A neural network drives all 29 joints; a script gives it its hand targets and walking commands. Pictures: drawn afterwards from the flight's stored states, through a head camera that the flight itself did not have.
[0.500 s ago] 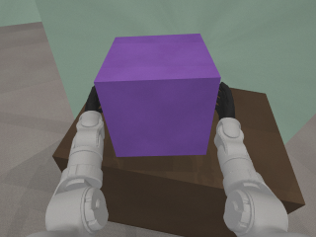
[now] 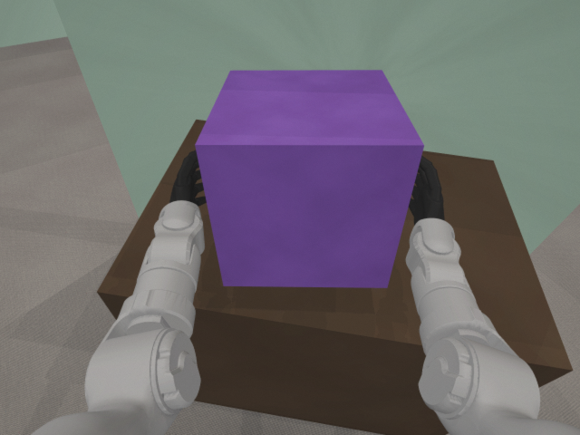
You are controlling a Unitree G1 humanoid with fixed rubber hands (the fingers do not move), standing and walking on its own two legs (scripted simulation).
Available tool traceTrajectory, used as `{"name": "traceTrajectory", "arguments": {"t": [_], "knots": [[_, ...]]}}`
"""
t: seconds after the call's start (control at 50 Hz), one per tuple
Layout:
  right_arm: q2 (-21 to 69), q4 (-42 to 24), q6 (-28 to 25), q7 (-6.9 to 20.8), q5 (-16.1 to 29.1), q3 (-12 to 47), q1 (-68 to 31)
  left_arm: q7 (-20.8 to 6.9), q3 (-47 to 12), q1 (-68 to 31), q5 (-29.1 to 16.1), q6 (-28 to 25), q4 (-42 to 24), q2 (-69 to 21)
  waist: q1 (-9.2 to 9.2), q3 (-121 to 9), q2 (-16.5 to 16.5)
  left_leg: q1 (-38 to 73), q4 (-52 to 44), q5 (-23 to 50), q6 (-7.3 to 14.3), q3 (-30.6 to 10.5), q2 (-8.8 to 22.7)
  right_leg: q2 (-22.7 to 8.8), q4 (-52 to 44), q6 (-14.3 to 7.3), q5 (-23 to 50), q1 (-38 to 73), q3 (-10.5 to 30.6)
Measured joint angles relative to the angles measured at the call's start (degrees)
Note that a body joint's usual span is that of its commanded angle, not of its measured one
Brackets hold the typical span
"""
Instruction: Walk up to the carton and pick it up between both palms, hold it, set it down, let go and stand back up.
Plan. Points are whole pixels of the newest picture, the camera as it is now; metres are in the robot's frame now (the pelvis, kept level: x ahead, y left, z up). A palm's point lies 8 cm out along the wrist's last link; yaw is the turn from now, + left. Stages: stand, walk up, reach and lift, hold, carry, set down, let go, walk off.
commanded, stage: set down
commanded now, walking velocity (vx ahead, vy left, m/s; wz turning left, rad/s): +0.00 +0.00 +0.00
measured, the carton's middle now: (305, 174) +0.50 -0.01 +0.08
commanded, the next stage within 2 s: none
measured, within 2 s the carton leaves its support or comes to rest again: rests again in 1.06 s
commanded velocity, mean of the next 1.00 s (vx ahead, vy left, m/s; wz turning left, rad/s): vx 0.00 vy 0.00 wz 0.00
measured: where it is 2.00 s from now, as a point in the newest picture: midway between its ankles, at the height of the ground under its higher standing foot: outside the picture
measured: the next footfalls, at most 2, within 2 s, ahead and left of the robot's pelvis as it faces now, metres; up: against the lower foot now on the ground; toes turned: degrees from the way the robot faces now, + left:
none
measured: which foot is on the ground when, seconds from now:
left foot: down 0.00-1.00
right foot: down 0.00-1.00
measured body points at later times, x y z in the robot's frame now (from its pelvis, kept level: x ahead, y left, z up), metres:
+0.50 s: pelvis +0.01 +0.01 +0.00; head +0.07 +0.03 +0.44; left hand +0.45 +0.19 +0.06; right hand +0.44 -0.15 +0.06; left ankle -0.01 +0.12 -0.75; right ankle -0.02 -0.11 -0.75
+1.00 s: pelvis +0.01 +0.00 -0.01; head +0.11 +0.01 +0.43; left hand +0.47 +0.17 +0.03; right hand +0.45 -0.18 +0.03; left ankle -0.01 +0.12 -0.75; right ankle -0.02 -0.11 -0.75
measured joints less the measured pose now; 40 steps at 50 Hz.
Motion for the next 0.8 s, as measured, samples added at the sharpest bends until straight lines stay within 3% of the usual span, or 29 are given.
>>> {"name": "traceTrajectory", "arguments": {"t": [0.26,0.46,0.6,0.8], "knots": [[3.25,-4.22,2.49,1.52,-4.69,-2.95,-1.05,-0.52,4.61,-3.8,0.85,-2.63,4.06,2.15,0.39,-0.73,-0.68,-3.96,-2.02,2.01,0.03,0.58,-0.32,-0.36,1.17,-0.16,0.39,-5.57,0.25],[4.7,-2.33,1.2,1.48,-9.0,-8.01,-2.0,0.86,2.07,-4.77,-0.61,-5.13,7.52,3.82,-0.07,-3.01,-0.25,-9.6,-0.39,1.21,0.49,-0.14,-0.71,-0.86,0.74,0.38,0.41,-9.87,-0.7],[1.75,1.83,-3.11,1.7,-7.81,-8.2,-2.0,2.61,-0.98,-5.33,-2.45,-9.2,9.41,2.98,1.0,-6.62,0.99,-14.99,2.66,-0.75,0.33,0.67,0.59,0.15,0.14,0.21,0.81,-14.06,-0.35],[-1.3,3.41,-4.44,0.17,-5.26,-2.77,-4.59,0.63,0.19,-7.82,-5.37,-15.98,15.57,4.54,0.54,-6.66,2.32,-18.67,3.09,-0.53,-0.14,0.38,0.96,0.34,2.55,-0.33,-0.02,-18.59,-1.1]]}}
